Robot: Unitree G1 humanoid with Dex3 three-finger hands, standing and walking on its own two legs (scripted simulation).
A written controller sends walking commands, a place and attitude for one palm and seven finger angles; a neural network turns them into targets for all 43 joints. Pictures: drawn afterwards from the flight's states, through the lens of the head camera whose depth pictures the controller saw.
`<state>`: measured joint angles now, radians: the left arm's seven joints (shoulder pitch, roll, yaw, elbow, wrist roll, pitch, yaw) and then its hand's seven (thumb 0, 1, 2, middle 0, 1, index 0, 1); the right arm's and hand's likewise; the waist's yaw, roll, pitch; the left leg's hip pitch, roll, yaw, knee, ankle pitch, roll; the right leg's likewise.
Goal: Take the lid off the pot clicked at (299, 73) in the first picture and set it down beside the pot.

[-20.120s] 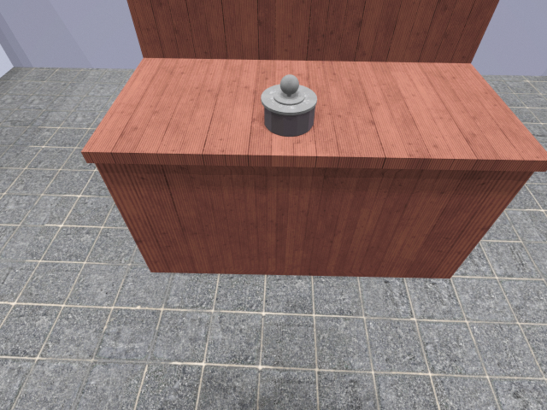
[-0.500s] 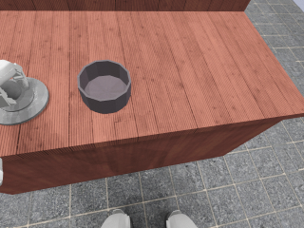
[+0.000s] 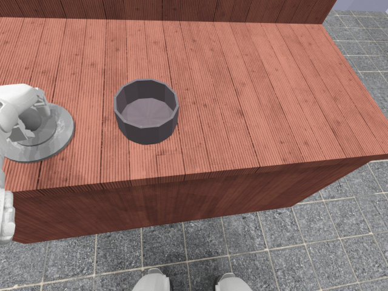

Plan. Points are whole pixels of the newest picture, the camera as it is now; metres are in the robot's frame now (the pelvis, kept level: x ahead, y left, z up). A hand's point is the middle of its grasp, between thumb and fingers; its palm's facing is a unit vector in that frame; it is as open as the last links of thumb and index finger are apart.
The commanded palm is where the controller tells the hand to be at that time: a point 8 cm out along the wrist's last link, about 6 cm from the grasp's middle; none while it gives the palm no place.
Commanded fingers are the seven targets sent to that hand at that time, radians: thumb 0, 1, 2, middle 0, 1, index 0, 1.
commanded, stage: open the fingers wide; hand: left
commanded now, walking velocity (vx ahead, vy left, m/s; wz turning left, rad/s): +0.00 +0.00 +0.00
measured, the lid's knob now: (27, 119) +0.47 +0.35 +0.00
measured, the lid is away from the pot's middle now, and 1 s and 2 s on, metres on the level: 0.26 0.26 0.26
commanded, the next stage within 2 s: raise the empty hand in 0.54 s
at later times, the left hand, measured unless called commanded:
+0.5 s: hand (20, 121) +0.45 +0.34 +0.03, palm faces -0.45 -0.12 -0.89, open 10.9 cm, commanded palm +0.48 +0.32 +0.08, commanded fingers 0.00 -0.02 0.66 -0.35 -0.85 -0.35 -0.85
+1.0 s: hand (9, 113) +0.45 +0.35 +0.06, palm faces -0.41 -0.13 -0.90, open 11.0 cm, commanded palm +0.48 +0.32 +0.12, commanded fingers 0.00 -0.02 0.66 -0.35 -0.85 -0.35 -0.85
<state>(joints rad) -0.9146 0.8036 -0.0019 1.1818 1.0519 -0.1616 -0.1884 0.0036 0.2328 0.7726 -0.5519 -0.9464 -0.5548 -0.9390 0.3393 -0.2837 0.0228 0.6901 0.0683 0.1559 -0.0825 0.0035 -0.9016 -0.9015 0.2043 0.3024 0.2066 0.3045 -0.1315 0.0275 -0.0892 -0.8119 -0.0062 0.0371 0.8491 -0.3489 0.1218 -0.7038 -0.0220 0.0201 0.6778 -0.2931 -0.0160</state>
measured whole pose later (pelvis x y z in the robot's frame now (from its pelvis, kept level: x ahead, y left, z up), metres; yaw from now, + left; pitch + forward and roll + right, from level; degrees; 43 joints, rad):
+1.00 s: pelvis +0.01 +0.00 +0.01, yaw +0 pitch +16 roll -6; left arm -0.92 0.82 0.01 1.15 1.03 -0.16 -0.24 0.00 -0.01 0.66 -0.37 -0.86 -0.37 -0.85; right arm 0.34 -0.28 0.02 0.69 0.08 0.16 -0.08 0.00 -0.90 -0.90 0.20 0.30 0.21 0.30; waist -0.12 0.03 -0.09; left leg -0.74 -0.01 0.04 0.81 -0.34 0.12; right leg -0.64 -0.02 0.03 0.63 -0.28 -0.01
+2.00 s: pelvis +0.02 -0.02 +0.03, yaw +2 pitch +10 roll -3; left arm -0.98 0.83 -0.04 1.06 0.98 -0.12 -0.40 0.00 -0.01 0.66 -0.37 -0.86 -0.37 -0.85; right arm 0.30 -0.29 0.02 0.69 0.09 0.14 -0.08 0.01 -0.90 -0.90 0.20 0.30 0.20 0.30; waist -0.08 0.04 -0.06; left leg -0.50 -0.03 0.04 0.58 -0.26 0.10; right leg -0.40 -0.05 0.02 0.44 -0.22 0.01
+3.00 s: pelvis +0.06 -0.08 +0.04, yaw +2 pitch +1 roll -1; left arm -0.30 0.49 0.38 0.40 -0.02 -0.09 0.09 0.00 0.20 0.72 -0.33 -0.72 -0.32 -0.72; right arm 0.24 -0.28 0.02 0.68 0.06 -0.02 -0.07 0.01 -0.90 -0.90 0.20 0.30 0.20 0.30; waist -0.01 0.04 0.02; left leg -0.19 0.03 0.01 0.46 -0.28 0.01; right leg -0.13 0.01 0.00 0.37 -0.25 0.01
